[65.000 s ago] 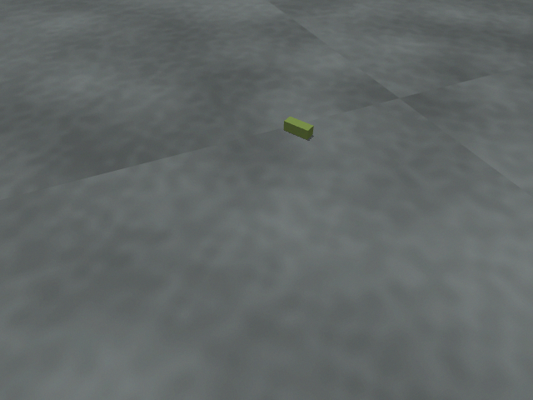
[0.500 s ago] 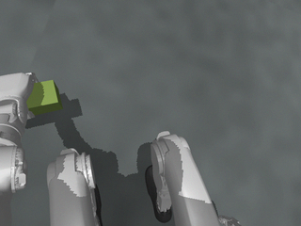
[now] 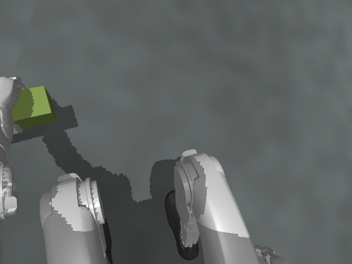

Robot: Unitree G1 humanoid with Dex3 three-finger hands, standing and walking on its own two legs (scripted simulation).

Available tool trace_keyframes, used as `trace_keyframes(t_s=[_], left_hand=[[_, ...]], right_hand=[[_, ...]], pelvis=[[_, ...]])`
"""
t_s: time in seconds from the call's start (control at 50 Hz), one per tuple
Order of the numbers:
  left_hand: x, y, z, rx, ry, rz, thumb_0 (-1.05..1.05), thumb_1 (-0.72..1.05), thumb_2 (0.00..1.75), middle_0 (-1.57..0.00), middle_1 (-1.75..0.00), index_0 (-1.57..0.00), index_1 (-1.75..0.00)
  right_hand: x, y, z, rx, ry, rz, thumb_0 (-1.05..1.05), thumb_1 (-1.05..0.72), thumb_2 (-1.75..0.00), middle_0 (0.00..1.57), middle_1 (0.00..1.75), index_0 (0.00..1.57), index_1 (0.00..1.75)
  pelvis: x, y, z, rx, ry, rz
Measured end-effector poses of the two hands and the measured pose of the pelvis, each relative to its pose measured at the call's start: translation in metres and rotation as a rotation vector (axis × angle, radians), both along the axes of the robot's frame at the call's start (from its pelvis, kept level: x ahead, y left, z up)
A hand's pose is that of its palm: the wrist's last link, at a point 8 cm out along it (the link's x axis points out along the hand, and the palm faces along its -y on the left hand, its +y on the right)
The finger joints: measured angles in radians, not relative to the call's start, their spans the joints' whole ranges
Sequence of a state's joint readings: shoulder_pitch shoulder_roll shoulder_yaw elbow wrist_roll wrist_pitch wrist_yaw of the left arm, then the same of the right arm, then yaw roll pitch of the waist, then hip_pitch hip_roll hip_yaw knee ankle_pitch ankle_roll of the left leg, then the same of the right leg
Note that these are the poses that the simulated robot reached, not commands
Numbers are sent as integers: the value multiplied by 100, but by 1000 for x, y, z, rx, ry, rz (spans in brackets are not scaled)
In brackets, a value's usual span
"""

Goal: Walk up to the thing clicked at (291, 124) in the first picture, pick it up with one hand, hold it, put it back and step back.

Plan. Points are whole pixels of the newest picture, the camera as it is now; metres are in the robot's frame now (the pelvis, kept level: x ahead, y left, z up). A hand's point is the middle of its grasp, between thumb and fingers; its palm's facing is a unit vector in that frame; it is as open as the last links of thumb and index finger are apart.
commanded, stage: lower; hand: left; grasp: from above
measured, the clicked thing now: (8, 113) +0.47 +0.30 -0.21
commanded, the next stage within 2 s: rest in 0.16 s
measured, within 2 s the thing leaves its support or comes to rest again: rests again in 0.94 s
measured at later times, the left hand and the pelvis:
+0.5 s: hand (21, 116) +0.47 +0.28 -0.24, palm faces -0.46 -0.12 -0.88, open 10.0 cm; pelvis +0.00 +0.00 -0.03, yaw -2 degrees
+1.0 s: hand (26, 118) +0.48 +0.28 -0.27, palm faces -0.45 -0.13 -0.88, open 9.9 cm; pelvis +0.00 +0.01 -0.03, yaw -5 degrees
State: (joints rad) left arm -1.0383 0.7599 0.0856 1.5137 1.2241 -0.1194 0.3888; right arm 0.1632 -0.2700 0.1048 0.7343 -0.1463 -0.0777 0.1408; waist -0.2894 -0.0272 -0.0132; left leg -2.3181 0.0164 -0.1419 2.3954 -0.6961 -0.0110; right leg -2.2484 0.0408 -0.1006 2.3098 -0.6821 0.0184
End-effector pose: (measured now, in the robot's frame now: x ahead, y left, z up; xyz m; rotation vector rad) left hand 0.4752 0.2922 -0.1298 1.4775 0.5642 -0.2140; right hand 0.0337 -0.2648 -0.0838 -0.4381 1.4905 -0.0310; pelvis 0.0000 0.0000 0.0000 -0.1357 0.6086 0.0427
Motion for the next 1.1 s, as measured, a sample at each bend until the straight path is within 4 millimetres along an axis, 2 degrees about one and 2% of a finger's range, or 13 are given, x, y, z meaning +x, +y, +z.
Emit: trace_keyframes(t_s=[0.24,0.44,0.66,1.1], left_hand=[[1,-4,-32,-18,-9,-21,0,-6,66,-66,-70,-69,-64],[3,-6,-48,-6,-9,0,0,-6,66,-66,-70,-69,-64],[9,-9,-67,-27,1,8,0,-5,65,-65,-70,-68,-65],[8,-8,-85,-29,-15,27,0,-5,65,-65,-70,-68,-65]], right_hand=[[-4,2,-7,-13,11,26,0,-90,-90,20,30,20,29],[-10,7,-14,12,29,37,0,-89,-89,20,30,20,30],[-13,11,-9,20,41,75,0,-89,-89,20,30,20,30],[-11,16,4,28,31,141,0,-90,-90,20,30,20,30]], pelvis=[[0,2,-17,-15,-24,-7],[2,2,-24,-21,-26,-17],[2,3,-27,-38,-46,-29],[0,8,-28,-71,-72,-43]])
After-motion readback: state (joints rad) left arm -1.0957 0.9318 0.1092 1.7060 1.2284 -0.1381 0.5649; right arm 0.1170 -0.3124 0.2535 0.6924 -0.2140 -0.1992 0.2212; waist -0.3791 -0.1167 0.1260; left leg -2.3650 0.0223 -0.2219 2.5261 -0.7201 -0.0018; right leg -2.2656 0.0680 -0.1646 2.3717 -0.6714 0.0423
